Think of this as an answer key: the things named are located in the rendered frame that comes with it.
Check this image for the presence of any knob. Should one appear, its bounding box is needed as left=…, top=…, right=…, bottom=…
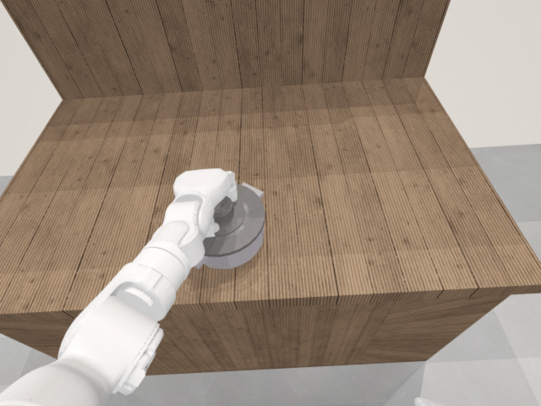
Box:
left=213, top=196, right=234, bottom=224

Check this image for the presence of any lid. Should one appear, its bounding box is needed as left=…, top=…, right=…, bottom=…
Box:
left=203, top=184, right=265, bottom=257

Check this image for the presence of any pot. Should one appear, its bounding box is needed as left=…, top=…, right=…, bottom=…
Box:
left=194, top=183, right=264, bottom=269

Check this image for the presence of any robot left hand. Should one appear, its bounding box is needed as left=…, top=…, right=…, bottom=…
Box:
left=173, top=168, right=238, bottom=238

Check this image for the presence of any robot left upper arm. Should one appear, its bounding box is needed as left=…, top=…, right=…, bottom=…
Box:
left=0, top=294, right=164, bottom=406

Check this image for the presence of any table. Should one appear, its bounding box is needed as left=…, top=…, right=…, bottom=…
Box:
left=0, top=0, right=541, bottom=376

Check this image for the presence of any robot left forearm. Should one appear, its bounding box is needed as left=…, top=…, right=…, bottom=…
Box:
left=57, top=190, right=214, bottom=359

